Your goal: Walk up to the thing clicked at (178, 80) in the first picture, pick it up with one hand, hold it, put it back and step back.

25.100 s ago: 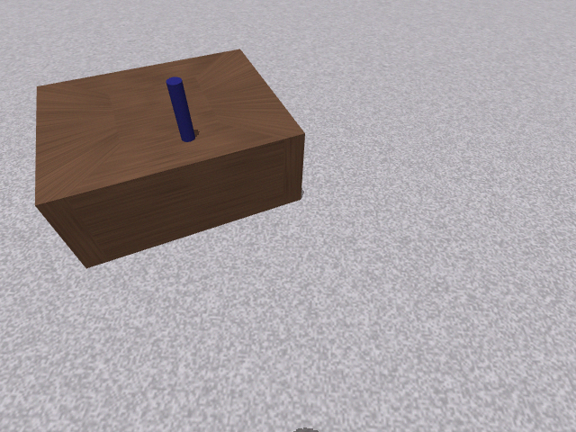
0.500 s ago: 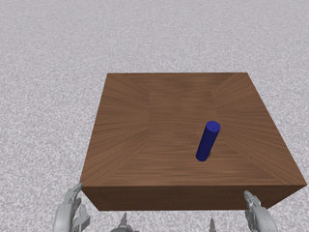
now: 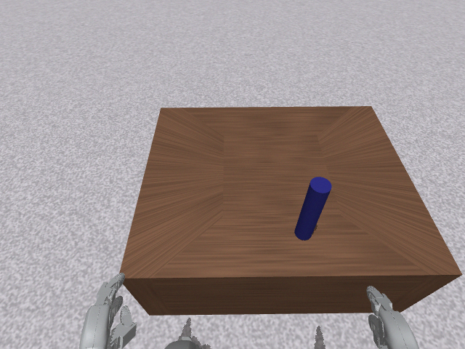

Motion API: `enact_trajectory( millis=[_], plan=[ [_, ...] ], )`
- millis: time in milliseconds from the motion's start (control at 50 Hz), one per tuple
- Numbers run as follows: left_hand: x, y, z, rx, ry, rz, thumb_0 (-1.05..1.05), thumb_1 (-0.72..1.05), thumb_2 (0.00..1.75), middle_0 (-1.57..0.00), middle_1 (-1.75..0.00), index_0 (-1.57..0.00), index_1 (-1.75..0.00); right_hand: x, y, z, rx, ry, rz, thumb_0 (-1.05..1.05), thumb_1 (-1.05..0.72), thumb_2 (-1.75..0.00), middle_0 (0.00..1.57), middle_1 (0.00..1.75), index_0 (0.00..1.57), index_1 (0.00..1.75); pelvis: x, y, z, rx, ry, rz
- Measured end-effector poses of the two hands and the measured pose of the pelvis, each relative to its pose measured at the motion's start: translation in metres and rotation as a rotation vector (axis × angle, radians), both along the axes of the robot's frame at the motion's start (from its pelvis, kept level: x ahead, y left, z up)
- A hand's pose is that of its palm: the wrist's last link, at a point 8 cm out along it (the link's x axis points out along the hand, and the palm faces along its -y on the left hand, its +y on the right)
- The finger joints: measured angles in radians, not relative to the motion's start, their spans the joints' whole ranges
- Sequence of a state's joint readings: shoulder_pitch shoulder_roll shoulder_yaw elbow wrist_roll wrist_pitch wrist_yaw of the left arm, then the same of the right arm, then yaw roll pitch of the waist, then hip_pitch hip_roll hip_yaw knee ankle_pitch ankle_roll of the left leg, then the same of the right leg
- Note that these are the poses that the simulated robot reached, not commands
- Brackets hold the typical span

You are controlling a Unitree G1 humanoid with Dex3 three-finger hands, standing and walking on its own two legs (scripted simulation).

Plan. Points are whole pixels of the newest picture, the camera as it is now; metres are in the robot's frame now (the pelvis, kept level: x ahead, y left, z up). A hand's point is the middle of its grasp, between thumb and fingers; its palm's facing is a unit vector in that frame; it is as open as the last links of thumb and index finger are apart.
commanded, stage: home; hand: right
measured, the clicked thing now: (310, 211) +0.51 -0.20 -0.20
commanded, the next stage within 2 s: stand in 0.60 s
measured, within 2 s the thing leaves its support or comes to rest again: neither
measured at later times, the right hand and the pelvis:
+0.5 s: hand out of the picture +0.07 -0.24 -0.10, palm faces +0.01 +0.94 -0.34, open 17.4 cm; pelvis +0.00 +0.00 +0.05, yaw -1 degrees
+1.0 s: hand out of the picture +0.04 -0.23 -0.09, palm faces +0.01 +0.93 -0.37, open 13.0 cm; pelvis -0.01 +0.02 +0.06, yaw -1 degrees
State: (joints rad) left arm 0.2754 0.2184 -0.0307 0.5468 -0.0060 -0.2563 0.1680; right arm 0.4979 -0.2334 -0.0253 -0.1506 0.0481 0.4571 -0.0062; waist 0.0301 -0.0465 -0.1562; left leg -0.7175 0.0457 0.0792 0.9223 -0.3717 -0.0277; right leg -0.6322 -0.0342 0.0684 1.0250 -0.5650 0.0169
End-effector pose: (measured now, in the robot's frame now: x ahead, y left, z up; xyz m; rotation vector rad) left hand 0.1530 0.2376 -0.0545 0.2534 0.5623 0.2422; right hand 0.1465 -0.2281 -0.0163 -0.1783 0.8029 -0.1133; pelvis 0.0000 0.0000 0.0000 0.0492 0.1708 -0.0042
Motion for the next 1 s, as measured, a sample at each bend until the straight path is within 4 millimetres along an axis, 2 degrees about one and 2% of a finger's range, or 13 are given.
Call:
enact_trajectory(
  millis=[60,120,220,300,460,620,760,860,1000],
  plan=[
    [-0.001,0.004,-0.010,0.045,0.152,-0.098,0.01,0.89,0.90,-0.21,-0.30,-0.20,-0.30,0.006,-0.009,-0.014,-0.063,-0.044,0.038,-0.01,0.57,-0.03,0.06,0.05,0.05,0.04,-0.004,0.001,0.006,-0.015,-0.066,-0.006],
    [-0.010,0.014,-0.015,0.064,0.304,-0.141,0.01,0.89,0.90,-0.21,-0.30,-0.20,-0.30,0.001,-0.026,-0.030,-0.108,-0.014,0.035,-0.01,0.56,-0.04,0.06,0.05,0.05,0.04,-0.005,0.001,0.013,-0.031,-0.102,-0.007],
    [-0.031,0.038,-0.013,0.055,0.413,-0.086,0.01,0.89,0.90,-0.21,-0.31,-0.21,-0.31,-0.023,-0.047,-0.046,-0.132,0.105,0.008,-0.01,0.55,-0.04,0.06,0.05,0.05,0.05,-0.003,0.000,0.022,-0.042,-0.140,-0.005],
    [-0.051,0.051,-0.012,0.055,0.483,-0.034,0.01,0.90,0.90,-0.21,-0.31,-0.20,-0.31,-0.047,-0.056,-0.053,-0.138,0.194,-0.021,-0.01,0.54,-0.04,0.06,0.05,0.05,0.05,0.000,-0.001,0.028,-0.046,-0.163,-0.005],
    [-0.079,0.053,-0.015,0.014,0.583,0.013,0.00,0.90,0.90,-0.20,-0.31,-0.20,-0.31,-0.079,-0.056,-0.052,-0.136,0.311,-0.061,-0.01,0.53,-0.05,0.06,0.05,0.05,0.05,0.001,0.001,0.042,-0.054,-0.203,-0.006],
    [-0.091,0.049,-0.018,-0.043,0.633,0.010,0.00,0.90,0.90,-0.20,-0.31,-0.20,-0.31,-0.097,-0.049,-0.043,-0.142,0.366,-0.082,-0.01,0.53,-0.05,0.06,0.05,0.05,0.05,-0.004,0.008,0.053,-0.062,-0.231,-0.009],
    [-0.101,0.055,-0.020,-0.062,0.663,0.011,0.00,0.90,0.90,-0.20,-0.31,-0.20,-0.31,-0.108,-0.045,-0.037,-0.150,0.397,-0.098,-0.01,0.52,-0.06,0.07,0.06,0.06,0.06,-0.008,0.014,0.059,-0.065,-0.246,-0.011],
    [-0.110,0.063,-0.019,-0.059,0.687,0.018,0.00,0.90,0.90,-0.20,-0.30,-0.20,-0.31,-0.113,-0.045,-0.035,-0.157,0.415,-0.106,-0.01,0.38,-0.20,0.13,0.16,0.13,0.15,-0.011,0.019,0.061,-0.066,-0.249,-0.010],
    [-0.122,0.074,-0.017,-0.049,0.729,0.035,0.00,0.90,0.90,-0.20,-0.30,-0.20,-0.30,-0.115,-0.043,-0.035,-0.158,0.438,-0.107,0.00,-0.04,-0.58,0.18,0.26,0.18,0.25,-0.013,0.024,0.063,-0.064,-0.243,-0.009]
  ],
)
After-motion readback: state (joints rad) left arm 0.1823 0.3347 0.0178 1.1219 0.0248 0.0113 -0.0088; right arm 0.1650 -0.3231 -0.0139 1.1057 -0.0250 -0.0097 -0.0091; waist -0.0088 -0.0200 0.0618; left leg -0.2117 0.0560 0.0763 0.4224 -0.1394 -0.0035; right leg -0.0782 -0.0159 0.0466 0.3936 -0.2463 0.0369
